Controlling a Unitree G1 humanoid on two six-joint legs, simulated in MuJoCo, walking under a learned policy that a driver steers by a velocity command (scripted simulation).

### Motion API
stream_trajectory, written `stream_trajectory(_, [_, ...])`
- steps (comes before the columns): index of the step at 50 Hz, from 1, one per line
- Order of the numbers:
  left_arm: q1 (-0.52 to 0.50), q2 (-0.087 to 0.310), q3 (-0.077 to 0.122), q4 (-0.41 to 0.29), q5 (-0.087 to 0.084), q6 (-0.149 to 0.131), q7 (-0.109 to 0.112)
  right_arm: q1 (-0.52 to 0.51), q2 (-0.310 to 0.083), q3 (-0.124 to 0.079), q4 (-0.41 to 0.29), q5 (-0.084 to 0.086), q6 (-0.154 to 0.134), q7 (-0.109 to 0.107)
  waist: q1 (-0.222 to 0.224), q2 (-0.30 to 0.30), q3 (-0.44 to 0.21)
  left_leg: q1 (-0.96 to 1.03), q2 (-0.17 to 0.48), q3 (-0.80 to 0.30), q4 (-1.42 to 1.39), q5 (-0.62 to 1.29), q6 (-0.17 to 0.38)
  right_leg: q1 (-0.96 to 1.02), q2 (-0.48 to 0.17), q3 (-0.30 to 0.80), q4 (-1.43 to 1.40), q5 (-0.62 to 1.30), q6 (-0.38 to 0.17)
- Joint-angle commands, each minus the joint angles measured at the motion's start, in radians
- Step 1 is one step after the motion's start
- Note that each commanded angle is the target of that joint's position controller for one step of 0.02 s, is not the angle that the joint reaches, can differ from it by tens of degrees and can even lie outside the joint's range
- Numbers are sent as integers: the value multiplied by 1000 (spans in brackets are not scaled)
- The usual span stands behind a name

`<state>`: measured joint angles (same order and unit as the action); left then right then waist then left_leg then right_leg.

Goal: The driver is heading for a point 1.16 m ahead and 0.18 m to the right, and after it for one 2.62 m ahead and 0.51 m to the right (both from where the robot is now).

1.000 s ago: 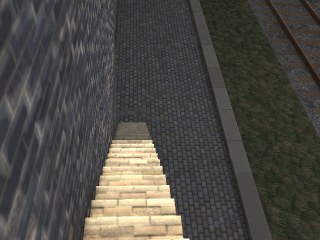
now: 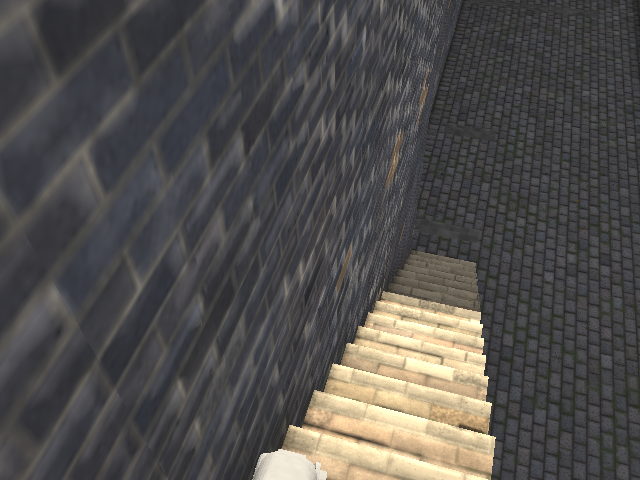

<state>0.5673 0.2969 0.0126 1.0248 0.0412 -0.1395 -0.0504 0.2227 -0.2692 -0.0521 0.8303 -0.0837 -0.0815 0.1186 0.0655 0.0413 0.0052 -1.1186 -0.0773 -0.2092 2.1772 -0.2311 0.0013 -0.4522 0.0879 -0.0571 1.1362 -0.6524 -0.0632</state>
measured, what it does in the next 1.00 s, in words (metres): goes down: left foot 0.20 m lower, then right foot 0.21 m lower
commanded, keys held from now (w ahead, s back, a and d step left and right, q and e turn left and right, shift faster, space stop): w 1.00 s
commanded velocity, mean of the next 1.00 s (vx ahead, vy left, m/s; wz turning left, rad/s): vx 0.42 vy -0.04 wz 0.02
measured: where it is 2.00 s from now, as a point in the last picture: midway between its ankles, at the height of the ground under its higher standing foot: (402, 453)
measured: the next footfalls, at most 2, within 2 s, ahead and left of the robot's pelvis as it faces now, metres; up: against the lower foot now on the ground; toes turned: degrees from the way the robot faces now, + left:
left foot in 0.24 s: +0.28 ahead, +0.08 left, -0.20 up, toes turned -2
right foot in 0.56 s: +0.44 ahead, -0.10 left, -0.41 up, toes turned -3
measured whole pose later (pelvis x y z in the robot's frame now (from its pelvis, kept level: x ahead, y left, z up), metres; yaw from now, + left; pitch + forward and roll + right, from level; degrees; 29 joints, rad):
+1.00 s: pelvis +0.53 -0.01 -0.39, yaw -4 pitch -6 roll -2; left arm 0.33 0.17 0.00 0.99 0.06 0.01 0.00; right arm 0.25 -0.16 -0.04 1.01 0.02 -0.10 -0.05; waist 0.11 -0.03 0.01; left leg -0.35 0.08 -0.01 0.45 0.44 -0.04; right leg -0.07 0.11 -0.01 0.86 -0.69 -0.07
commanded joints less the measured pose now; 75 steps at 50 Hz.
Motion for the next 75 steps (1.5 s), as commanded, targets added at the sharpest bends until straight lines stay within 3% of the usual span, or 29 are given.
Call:
stream_trajectory(1, [-209, -122, -78, -96, 19, -49, 59, 61, 72, 45, -77, -28, 22, 37, -197, -48, 140, 100, 197, 82, -523, 541, 11, -539, -228, 484, -435, 419, -170])
stream_trajectory(3, [-78, 0, -51, -57, 21, -81, 99, 8, 54, 64, -104, -22, 43, 72, -128, -62, 70, 103, 161, 137, -613, 636, -4, -399, -118, 403, -283, 434, -147])
stream_trajectory(4, [-8, 6, -10, 34, -93, -59, 60, -132, 78, 53, -78, 64, 62, -116, -95, 111, 96, 421, 109, 328, -1293, 840, -32, -297, -87, 292, -399, 549, 4])
stream_trajectory(8, [-62, 53, 22, 69, -23, 15, 35, 60, 23, 57, 63, 118, 30, -182, -68, -260, -42, 848, 44, 317, -1595, 914, 4, 5, -68, 171, 39, 439, -56])
stream_trajectory(9, [-295, 213, -6, -143, 49, -27, -4, 201, -123, 36, 68, -146, 53, 11, -170, -192, 223, 809, 167, 114, -1425, 648, 19, -159, -86, 327, 288, 234, -26])
stream_trajectory(10, [-203, 48, 52, 41, 13, 20, 35, 391, -81, -25, 185, 111, 32, -115, -292, -178, -94, 974, 82, 325, -1768, 921, 27, 129, -82, 73, 367, 604, -22])
stream_trajectory(11, [-224, 88, 3, -136, 67, -16, -31, 640, -192, -18, 244, -108, 18, -9, -243, 217, 211, 1275, 102, 173, -1593, 398, 65, -336, -22, 287, 776, 309, -9])
stream_trajectory(12, [-285, 100, 45, -82, 24, -21, -53, 820, -25, -1, 303, -129, 14, -19, -385, 261, 63, 1321, 128, 82, -1612, 477, 259, -392, 84, 273, 1168, 12, -6])
stream_trajectory(14, [-146, -66, -1, -196, 30, 1, -46, 286, -79, 10, 111, -56, -39, 15, -72, 11, -56, 1340, 407, -320, -1554, 581, 478, -788, 60, 299, 1012, 97, -14])
stream_trajectory(17, [-155, 25, 2, -111, 45, 33, 61, -120, 211, 97, -40, 22, -96, -14, 43, -148, 6, 591, 280, -216, -1562, 10, 412, -596, -181, 330, 340, 637, 130])
stream_trajectory(18, [-123, 19, 8, -82, 47, 40, 76, -50, 133, 83, -10, 13, -78, -22, 70, -64, 65, 338, 242, -188, -1514, 33, 379, -316, -192, 258, 196, 609, 184])
stream_trajectory(19, [-286, -104, -31, -162, 49, 121, 57, 237, 43, 68, 186, 215, -78, -171, 4, -79, 20, 260, 308, -114, -1593, 277, 310, 109, -80, 66, 228, 539, 152])
stream_trajectory(22, [-404, -20, 1, -135, 21, 162, 32, 321, -20, 30, 191, 179, -105, -272, -59, -147, 173, 411, 148, -24, -1236, -138, 92, -106, -51, 136, -273, 1057, 89])
stream_trajectory(27, [-220, -83, -21, -90, 6, 138, 1, 198, 10, 30, 157, 111, -34, -251, -40, 60, 41, 348, 144, 109, -868, 38, 143, 464, -33, 13, -650, 1127, 6])
stream_trajectory(29, [39, 114, 42, -24, 3, 139, 4, 221, -46, -15, 106, 118, -31, -211, 56, -258, -102, 7, -42, 330, -24, -579, 28, 924, -334, 318, -647, 1835, -220])
stream_trajectory(33, [-31, 140, 82, -60, 48, 113, 29, 236, 6, 9, 91, 79, -1, -235, 10, -13, -178, -275, 107, 49, 1, -543, 37, 813, -575, 494, -502, 1256, -340])
stream_trajectory(37, [-372, -97, -18, -85, -17, 117, 31, 108, 70, 23, 104, 77, 37, -198, -170, 39, 68, 602, 157, 240, -1112, 306, -40, -218, -197, 184, -706, 674, -121])
stream_trajectory(39, [-400, 14, 9, -42, -32, 130, 35, 346, 110, 24, 244, 62, 56, -188, -225, -154, -53, 908, 115, 284, -1002, 454, -27, -246, -203, 162, -613, 849, -136])
stream_trajectory(43, [-325, -4, 11, -33, -17, 139, 63, 48, -37, 3, 124, 100, 0, -191, -56, -237, 86, 577, 192, 158, -1527, 473, -17, 259, -171, 306, -493, 630, -174])
stream_trajectory(46, [-87, -130, -15, -28, 13, 164, 53, -45, -58, -13, 137, 114, -70, -180, 114, 63, 153, 587, 146, 246, -1829, 625, -57, 284, -91, 239, -459, 272, -109])
stream_trajectory(54, [-279, 9, 31, -24, -1, 157, 50, 431, -65, -63, 232, 141, -10, -182, -122, -124, 45, 1201, 250, 205, -1781, 768, -110, 78, -19, 199, -81, 295, -92])
stream_trajectory(57, [-290, -53, 41, -24, -25, 198, 49, 524, -135, -70, 217, 115, -10, -175, -196, 85, 37, 1290, 374, 62, -1781, 813, -64, -98, 155, 144, 618, -283, -50])
stream_trajectory(59, [-19, -143, 18, -37, -7, 222, 42, 490, -155, -35, 234, 127, -3, -152, 11, 269, 43, 1252, 557, -99, -1526, 1012, 55, -382, 102, 104, 799, -284, -36])
stream_trajectory(60, [-125, -6, 9, -161, -73, 98, -47, 538, -302, -53, 146, -60, -8, -11, -130, 538, -238, 1419, 471, -66, -1642, 655, 347, -570, 108, 108, 1185, -291, 63])
stream_trajectory(61, [-169, 8, 9, -186, -79, 56, -45, 405, -184, -41, 114, -75, -14, 25, -105, 313, -146, 1258, 606, -285, -1710, 463, 425, -707, -16, 165, 1227, -151, 65])
stream_trajectory(62, [-386, -56, 28, -162, 63, 181, 15, 334, -153, -30, 152, 187, 11, -153, -82, 66, 119, 1016, 756, -341, -1751, 1003, 377, -606, 5, 261, 1008, -25, 48])
stream_trajectory(67, [-398, -81, -4, -255, -25, 321, 43, 141, -115, 42, -9, 149, 22, -224, 32, 107, 104, 504, 492, 156, -1722, 185, 96, -216, 25, 224, 484, 623, 154])
stream_trajectory(71, [-437, -51, -3, -321, -45, 288, 58, 44, -119, 41, -64, 116, 48, -161, 17, 390, 97, 375, 374, 365, -1835, -268, 47, 68, -25, 20, 251, 720, 167])
stream_trajectory(75, [-361, 7, -6, -349, -53, 222, 27, -1, -235, -19, -97, 87, 114, -156, 19, 327, 68, 489, 371, 422, -1683, -360, 63, 333, -41, -25, -158, 323, 95])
